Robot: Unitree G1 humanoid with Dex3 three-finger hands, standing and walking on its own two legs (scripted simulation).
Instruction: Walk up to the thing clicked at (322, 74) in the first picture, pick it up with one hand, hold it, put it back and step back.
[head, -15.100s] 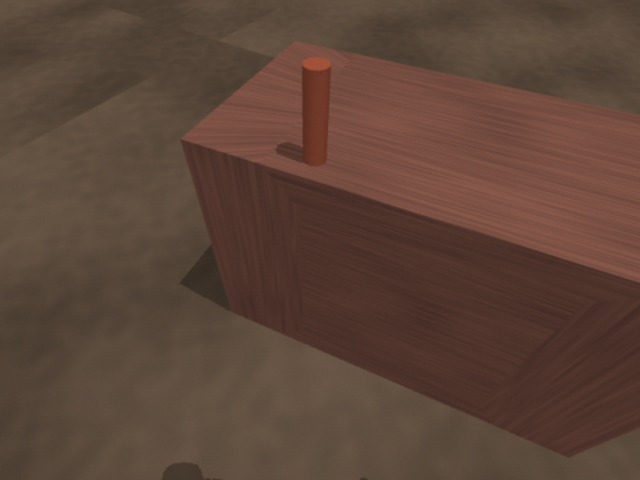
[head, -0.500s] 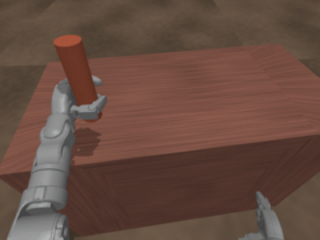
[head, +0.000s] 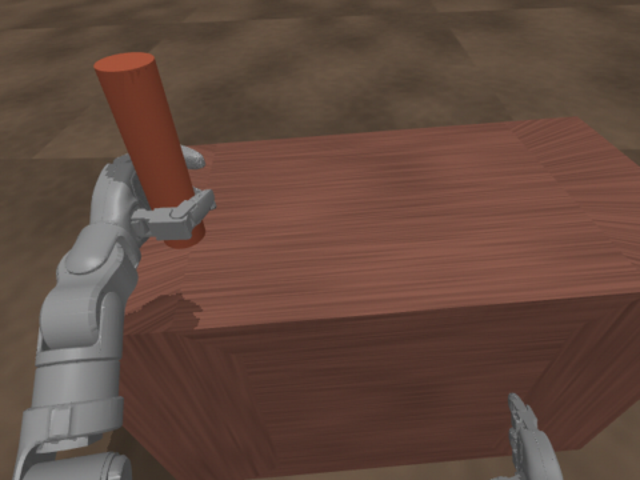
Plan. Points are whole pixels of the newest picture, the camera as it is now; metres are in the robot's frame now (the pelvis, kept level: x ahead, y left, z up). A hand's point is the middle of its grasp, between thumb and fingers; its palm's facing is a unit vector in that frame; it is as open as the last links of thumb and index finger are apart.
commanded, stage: lift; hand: left
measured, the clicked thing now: (159, 163) +0.36 +0.15 +0.27
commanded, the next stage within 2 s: hold in 0.36 s
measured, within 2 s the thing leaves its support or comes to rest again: neither
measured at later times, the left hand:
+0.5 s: hand (162, 186) +0.34 +0.15 +0.25, palm faces -0.03 -1.00 -0.01, open 6.8 cm
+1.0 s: hand (152, 164) +0.34 +0.15 +0.28, palm faces -0.03 -1.00 -0.02, open 6.8 cm
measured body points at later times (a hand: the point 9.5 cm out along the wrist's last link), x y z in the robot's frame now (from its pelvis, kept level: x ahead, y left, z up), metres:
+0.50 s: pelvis +0.00 +0.01 +0.00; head -0.05 -0.02 +0.45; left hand +0.34 +0.20 +0.25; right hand +0.16 -0.25 -0.07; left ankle +0.03 +0.13 -0.73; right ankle +0.00 -0.13 -0.73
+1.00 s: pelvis +0.00 +0.01 +0.00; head -0.04 -0.03 +0.45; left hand +0.34 +0.20 +0.28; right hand +0.17 -0.25 -0.08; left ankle +0.03 +0.13 -0.73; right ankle +0.00 -0.13 -0.73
